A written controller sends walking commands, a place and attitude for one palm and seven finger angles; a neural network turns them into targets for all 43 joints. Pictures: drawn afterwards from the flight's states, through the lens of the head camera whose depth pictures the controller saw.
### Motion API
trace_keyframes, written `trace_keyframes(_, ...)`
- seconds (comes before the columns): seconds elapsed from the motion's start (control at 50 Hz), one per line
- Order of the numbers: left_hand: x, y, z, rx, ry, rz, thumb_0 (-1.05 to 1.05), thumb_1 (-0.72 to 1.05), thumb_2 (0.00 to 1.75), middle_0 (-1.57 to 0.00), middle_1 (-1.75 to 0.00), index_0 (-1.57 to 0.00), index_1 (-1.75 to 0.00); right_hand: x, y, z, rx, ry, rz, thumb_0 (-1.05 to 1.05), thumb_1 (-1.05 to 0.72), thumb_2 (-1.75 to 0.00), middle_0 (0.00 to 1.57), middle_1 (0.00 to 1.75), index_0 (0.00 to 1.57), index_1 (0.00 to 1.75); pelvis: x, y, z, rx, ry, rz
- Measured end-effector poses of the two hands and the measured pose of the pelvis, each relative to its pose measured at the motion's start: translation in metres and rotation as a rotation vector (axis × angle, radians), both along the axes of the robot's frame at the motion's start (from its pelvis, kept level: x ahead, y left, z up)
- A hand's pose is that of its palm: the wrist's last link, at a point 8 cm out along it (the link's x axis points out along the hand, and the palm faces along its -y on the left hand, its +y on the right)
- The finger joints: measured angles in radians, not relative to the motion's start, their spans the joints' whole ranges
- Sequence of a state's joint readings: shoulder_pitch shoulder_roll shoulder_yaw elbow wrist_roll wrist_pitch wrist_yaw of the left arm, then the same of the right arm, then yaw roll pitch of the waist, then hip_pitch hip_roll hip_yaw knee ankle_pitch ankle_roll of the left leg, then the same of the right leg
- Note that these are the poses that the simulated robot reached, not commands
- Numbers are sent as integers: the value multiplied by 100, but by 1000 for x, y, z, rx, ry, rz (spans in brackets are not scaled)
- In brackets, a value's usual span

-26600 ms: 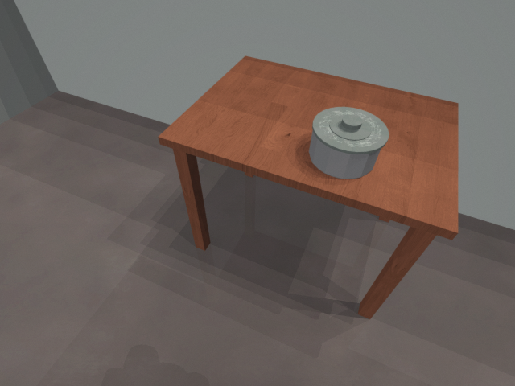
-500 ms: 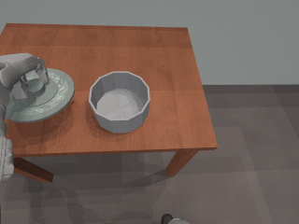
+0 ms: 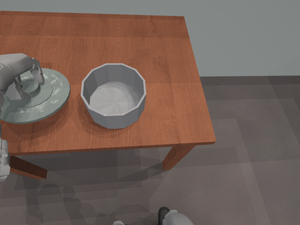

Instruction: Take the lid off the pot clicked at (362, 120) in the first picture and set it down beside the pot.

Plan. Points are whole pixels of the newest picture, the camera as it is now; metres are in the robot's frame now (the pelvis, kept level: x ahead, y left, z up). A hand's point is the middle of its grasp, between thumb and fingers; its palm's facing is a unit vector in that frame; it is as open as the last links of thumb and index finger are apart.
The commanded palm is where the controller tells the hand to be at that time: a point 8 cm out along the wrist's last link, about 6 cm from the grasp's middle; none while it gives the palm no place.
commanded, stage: lower the lid onto the table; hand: left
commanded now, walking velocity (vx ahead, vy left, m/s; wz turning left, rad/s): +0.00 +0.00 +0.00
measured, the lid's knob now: (28, 87) +0.49 +0.30 +0.01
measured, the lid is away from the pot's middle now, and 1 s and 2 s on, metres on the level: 0.23 0.23 0.24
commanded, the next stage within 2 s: open the fingers wide in 1.04 s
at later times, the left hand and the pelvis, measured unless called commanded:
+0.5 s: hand (28, 90) +0.48 +0.30 +0.01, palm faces -0.52 -0.08 -0.85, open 8.4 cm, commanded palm +0.53 +0.30 +0.06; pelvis +0.00 +0.00 -0.01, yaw -1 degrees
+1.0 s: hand (31, 98) +0.48 +0.30 -0.02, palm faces -0.53 -0.08 -0.84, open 8.5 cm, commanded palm +0.53 +0.30 +0.02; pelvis -0.01 +0.00 -0.02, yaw -1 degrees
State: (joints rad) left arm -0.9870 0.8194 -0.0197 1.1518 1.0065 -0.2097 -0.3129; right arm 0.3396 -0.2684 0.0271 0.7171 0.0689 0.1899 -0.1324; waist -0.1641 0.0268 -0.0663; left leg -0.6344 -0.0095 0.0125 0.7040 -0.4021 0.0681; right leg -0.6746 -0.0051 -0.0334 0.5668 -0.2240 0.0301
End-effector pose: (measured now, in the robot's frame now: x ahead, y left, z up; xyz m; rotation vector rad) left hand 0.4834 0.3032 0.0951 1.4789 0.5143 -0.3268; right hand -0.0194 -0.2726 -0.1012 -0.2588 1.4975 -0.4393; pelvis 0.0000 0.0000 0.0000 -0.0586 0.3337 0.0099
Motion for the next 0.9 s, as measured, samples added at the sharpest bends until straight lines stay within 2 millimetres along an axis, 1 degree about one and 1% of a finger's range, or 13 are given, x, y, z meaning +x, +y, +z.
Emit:
trace_keyframes(0.24,8,-2,-15,-1,7,-8,-2,13,80,-69,-102,-60,-96,-10,3,-3,-1,38,-15,0,-90,-90,20,30,20,30,1,0,-5,-6,29,-3)
trace_keyframes(0.4,10,-2,-26,-3,21,0,-2,13,80,-69,-102,-59,-97,-12,3,-5,0,52,-17,0,-90,-90,20,30,21,30,-1,0,-8,-8,44,-5)
trace_keyframes(0.7,7,-1,-45,-2,28,-12,-2,13,80,-69,-102,-59,-96,-19,3,-9,-12,72,-15,0,-90,-90,20,30,21,30,-5,0,-15,-15,66,-5)
trace_keyframes(0.9,5,0,-54,-4,23,-13,-2,13,80,-69,-102,-59,-96,-25,5,-12,-12,87,-16,0,-90,-90,20,30,21,30,-9,1,-20,-20,78,-4)
